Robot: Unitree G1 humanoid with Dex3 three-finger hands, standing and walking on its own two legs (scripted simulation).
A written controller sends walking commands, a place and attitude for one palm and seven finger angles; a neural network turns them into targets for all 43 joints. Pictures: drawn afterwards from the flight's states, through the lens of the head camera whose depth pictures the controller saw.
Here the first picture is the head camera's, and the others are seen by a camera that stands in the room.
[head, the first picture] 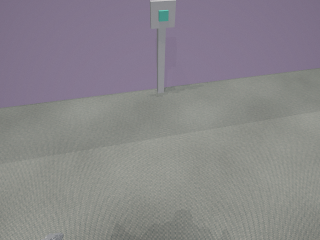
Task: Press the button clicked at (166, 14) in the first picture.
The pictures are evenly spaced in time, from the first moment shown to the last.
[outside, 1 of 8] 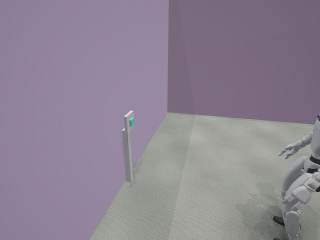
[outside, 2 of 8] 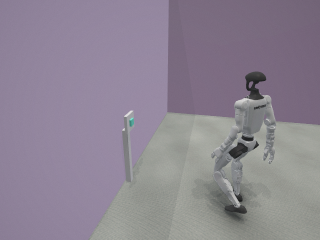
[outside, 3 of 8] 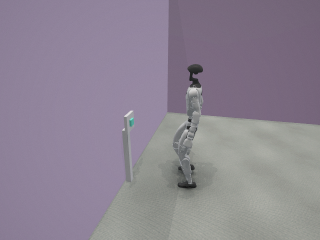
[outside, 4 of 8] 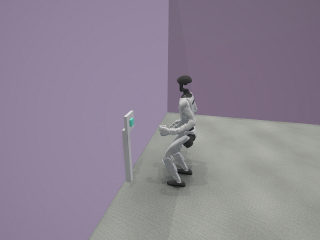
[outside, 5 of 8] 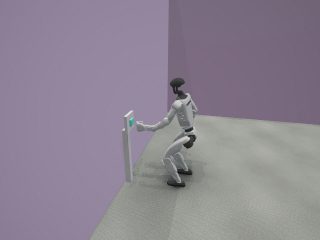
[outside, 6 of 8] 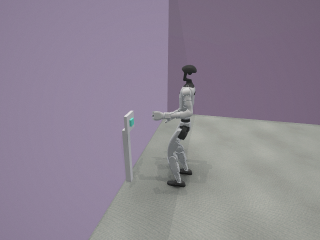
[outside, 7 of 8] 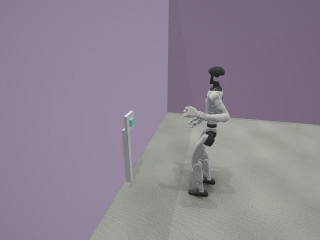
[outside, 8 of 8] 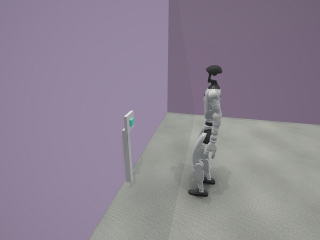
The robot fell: no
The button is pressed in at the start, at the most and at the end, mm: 0 14 0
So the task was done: yes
